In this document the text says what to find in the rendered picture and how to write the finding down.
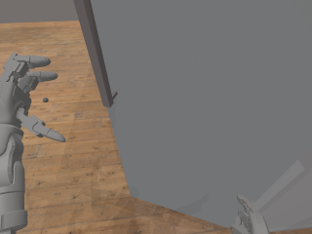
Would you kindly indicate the robot left forearm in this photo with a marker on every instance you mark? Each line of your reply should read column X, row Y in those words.
column 13, row 216

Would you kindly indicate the fridge door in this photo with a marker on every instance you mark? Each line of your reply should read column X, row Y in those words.
column 214, row 97

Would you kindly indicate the handle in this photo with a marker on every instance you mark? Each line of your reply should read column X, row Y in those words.
column 88, row 25

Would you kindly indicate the left robot hand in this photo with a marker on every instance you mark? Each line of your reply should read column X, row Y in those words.
column 13, row 96

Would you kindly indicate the right robot hand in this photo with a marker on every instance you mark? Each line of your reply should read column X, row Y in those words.
column 253, row 220

